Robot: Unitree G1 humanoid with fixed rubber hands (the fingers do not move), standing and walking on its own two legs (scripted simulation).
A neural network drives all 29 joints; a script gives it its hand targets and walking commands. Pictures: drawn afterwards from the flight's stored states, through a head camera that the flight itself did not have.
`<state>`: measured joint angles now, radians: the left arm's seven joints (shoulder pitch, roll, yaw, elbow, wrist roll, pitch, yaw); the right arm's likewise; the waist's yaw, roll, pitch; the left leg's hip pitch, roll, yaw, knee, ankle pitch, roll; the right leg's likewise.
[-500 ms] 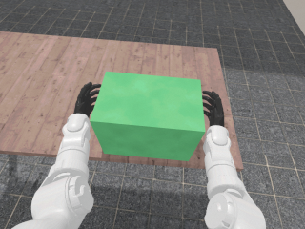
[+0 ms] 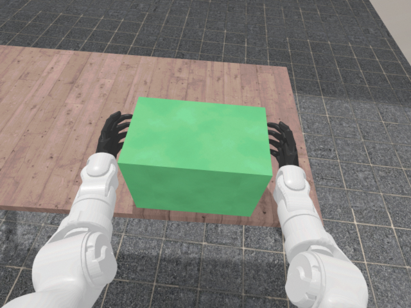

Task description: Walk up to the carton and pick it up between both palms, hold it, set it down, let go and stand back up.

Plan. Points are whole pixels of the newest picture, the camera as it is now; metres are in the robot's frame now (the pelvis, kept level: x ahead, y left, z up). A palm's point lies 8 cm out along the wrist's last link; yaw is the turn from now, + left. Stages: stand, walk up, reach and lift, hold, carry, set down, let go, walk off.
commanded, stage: set down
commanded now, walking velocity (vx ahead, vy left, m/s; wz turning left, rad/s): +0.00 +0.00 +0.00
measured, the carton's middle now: (197, 160) +0.43 +0.07 -0.01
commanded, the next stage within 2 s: none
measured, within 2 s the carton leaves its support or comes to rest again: neither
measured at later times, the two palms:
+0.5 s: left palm (86, 147) +0.40 +0.30 +0.04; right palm (311, 151) +0.45 -0.17 +0.05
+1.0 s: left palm (72, 108) +0.41 +0.29 +0.14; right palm (334, 116) +0.45 -0.17 +0.15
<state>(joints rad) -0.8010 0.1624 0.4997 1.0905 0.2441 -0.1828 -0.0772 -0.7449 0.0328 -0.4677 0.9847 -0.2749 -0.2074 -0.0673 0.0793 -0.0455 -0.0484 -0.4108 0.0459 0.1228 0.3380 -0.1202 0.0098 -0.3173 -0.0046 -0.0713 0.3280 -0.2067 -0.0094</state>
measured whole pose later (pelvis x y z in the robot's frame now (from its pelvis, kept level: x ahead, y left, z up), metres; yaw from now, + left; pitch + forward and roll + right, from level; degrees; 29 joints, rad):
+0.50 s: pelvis -0.02 +0.00 -0.03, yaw +0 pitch +24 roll -2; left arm -1.02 0.42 -0.14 1.49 -0.41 -0.31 -0.05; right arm -1.02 -0.34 0.20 1.37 0.51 -0.23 -0.03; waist 0.06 -0.02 -0.25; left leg -0.85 0.06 0.06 0.61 -0.19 0.01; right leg -0.74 0.01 -0.09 0.59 -0.28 -0.01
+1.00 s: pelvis -0.03 +0.00 -0.01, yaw +0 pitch +15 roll -2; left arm -1.10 0.48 -0.13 1.28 -0.39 0.02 -0.04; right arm -1.12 -0.40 0.19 1.27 0.54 0.04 -0.02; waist 0.06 -0.03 -0.18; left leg -0.59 0.05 0.06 0.45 -0.13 0.01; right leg -0.48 0.01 -0.07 0.42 -0.21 -0.01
